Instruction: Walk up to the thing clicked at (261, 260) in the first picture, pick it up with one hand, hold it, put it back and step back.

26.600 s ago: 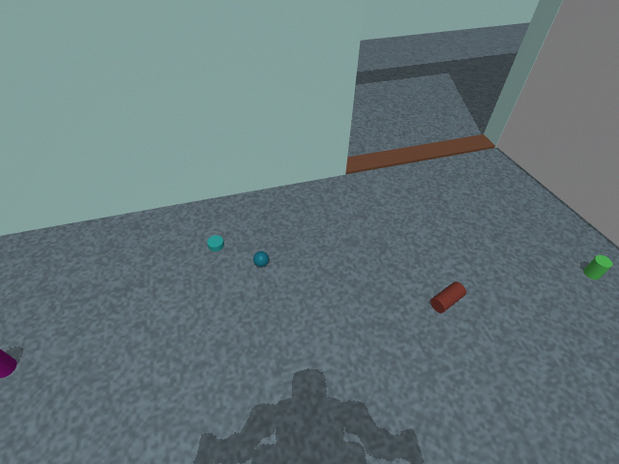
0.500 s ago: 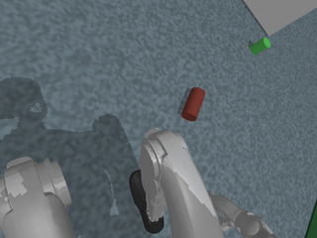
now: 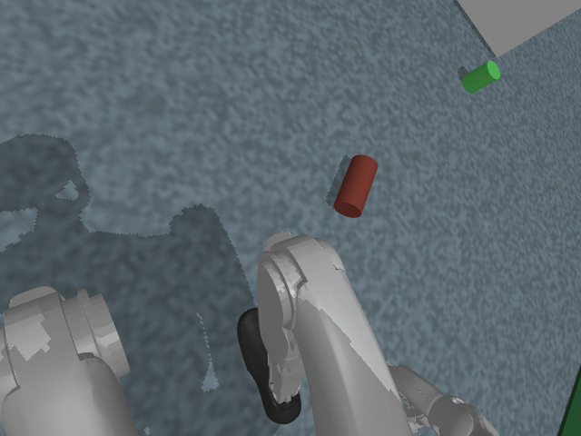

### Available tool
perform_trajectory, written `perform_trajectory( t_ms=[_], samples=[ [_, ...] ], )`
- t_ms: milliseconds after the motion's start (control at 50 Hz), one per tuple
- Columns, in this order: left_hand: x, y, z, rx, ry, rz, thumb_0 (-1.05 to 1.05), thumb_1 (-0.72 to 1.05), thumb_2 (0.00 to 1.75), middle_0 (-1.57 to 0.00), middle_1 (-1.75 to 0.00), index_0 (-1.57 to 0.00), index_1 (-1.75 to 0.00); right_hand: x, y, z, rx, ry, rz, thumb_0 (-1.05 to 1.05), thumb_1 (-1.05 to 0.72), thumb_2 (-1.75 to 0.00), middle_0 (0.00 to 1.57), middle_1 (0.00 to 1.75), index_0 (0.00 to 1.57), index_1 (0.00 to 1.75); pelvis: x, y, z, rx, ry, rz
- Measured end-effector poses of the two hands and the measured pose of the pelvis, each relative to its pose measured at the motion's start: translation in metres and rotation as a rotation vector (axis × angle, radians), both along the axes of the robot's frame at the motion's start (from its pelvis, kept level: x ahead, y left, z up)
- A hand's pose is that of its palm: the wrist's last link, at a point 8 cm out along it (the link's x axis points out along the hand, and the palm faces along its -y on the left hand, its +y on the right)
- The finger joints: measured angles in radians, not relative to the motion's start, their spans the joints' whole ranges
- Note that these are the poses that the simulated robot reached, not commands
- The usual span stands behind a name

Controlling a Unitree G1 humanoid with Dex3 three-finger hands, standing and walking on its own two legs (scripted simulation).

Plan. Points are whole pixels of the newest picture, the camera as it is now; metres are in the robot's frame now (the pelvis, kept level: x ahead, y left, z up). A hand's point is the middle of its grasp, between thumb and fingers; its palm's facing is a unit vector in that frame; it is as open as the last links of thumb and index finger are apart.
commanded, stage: close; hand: left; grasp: from above
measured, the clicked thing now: out of the picture +0.38 +0.39 -0.26
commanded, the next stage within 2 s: settle in 0.14 s
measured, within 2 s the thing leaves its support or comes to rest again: leaves its support in 0.48 s
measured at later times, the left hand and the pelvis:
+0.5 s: hand out of the picture +0.37 +0.38 -0.23, palm faces -0.39 -0.20 -0.90, open 7.0 cm; pelvis +0.00 +0.00 +0.00, yaw +0 degrees
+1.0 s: hand out of the picture +0.36 +0.38 -0.13, palm faces -0.44 -0.15 -0.89, open 6.9 cm; pelvis -0.01 -0.01 +0.03, yaw +4 degrees
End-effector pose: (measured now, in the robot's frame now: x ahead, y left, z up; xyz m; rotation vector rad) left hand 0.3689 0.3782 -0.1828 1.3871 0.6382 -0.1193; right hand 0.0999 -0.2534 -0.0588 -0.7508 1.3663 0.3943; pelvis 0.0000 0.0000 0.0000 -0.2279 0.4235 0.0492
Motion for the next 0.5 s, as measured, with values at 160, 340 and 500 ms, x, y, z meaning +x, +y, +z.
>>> perform_trajectory(
  t_ms=[160, 340, 500],
  samples=[
    [0.0, -0.003, 0.0, 0.008, -0.02, -0.024, -0.06, 0.34, 0.33, -0.66, -0.51, -0.91, -0.51, 0.004, -0.002, 0.002, -0.016, -0.008, 0.016, 0.0, -0.88, -0.89, 0.2, 0.3, 0.21, 0.3, 0.0, 0.0, -0.001, 0.0, 0.001, 0.0],
    [0.004, -0.006, 0.0, 0.02, -0.032, -0.014, -0.06, 0.33, 0.3, -0.69, -0.48, -0.95, -0.48, 0.014, -0.001, 0.005, -0.007, -0.04, 0.031, 0.0, -0.89, -0.89, 0.2, 0.3, 0.21, 0.3, 0.0, 0.001, 0.0, -0.004, 0.003, 0.0],
    [0.009, 0.001, 0.009, 0.023, -0.044, 0.032, -0.05, 0.3, 0.34, -0.7, -0.49, -0.96, -0.49, 0.013, 0.001, 0.003, 0.018, -0.054, -0.005, 0.0, -0.9, -0.89, 0.2, 0.3, 0.21, 0.3, 0.002, 0.001, 0.001, -0.004, 0.022, 0.005]
  ],
)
